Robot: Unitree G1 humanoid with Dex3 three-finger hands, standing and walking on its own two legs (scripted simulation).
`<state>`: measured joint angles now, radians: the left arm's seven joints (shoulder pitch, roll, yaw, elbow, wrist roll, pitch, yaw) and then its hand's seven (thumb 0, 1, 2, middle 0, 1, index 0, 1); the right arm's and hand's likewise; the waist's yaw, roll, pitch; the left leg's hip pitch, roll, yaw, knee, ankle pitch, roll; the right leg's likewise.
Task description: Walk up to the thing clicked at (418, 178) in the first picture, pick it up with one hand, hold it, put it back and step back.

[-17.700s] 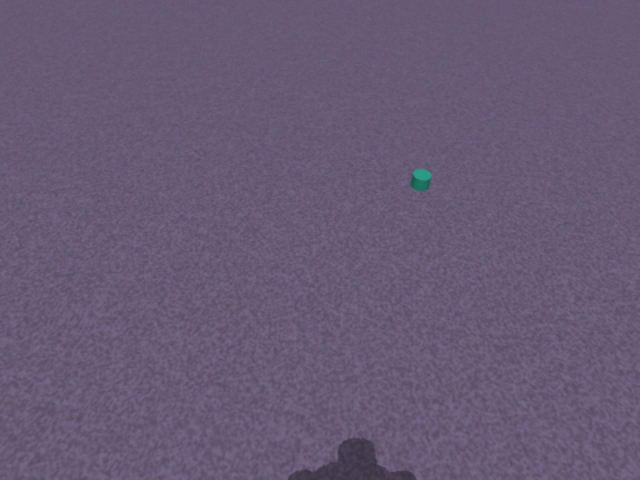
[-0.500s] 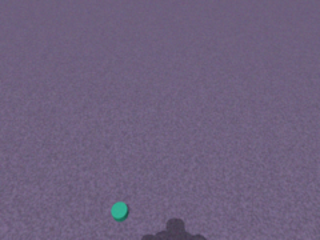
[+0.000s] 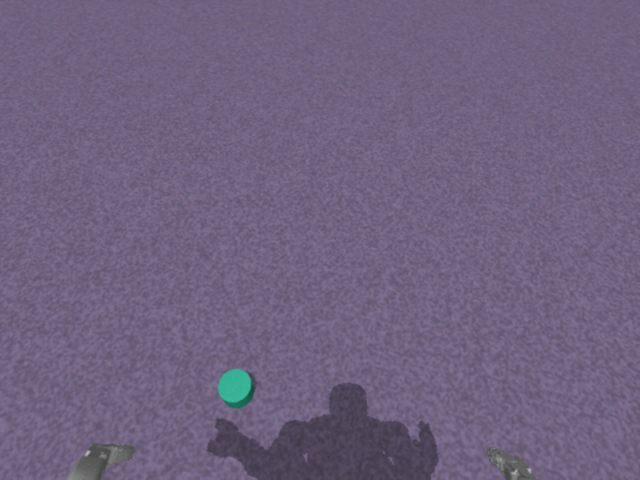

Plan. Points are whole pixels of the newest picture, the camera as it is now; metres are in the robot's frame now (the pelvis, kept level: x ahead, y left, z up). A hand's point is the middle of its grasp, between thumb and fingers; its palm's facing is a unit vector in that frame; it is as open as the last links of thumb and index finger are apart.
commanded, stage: rise first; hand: left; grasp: from above
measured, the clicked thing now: (236, 388) +0.45 +0.23 -0.70
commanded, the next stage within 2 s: none
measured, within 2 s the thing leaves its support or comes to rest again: neither
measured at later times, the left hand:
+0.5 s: hand out of the picture +0.14 +0.26 -0.19, palm faces -0.17 -0.87 -0.47, open 14.0 cm
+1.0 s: hand out of the picture +0.16 +0.28 -0.30, palm faces -0.39 -0.66 -0.64, open 14.2 cm
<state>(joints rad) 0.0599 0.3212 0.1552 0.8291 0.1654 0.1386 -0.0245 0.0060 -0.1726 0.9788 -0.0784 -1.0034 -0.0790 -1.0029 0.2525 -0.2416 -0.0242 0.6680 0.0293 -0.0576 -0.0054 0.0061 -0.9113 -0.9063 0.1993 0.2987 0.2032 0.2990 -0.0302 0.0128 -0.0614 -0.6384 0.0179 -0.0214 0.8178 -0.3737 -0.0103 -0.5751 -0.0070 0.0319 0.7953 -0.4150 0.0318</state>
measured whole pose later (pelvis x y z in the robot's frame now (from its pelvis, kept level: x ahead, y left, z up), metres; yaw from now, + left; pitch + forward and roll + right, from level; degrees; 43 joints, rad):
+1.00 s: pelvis -0.04 +0.00 -0.16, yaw -1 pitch +28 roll -3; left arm 0.05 0.42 0.11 0.55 0.52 0.05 0.04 0.00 -0.56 0.98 -0.09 -1.05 -0.07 -1.07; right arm 0.11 -0.27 -0.03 0.57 0.00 -0.20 0.03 0.01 -0.91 -0.91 0.20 0.30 0.20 0.30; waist -0.03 0.01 -0.18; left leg -1.46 0.01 -0.07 1.59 -0.62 -0.02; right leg -1.38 0.01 0.01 1.57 -0.68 0.04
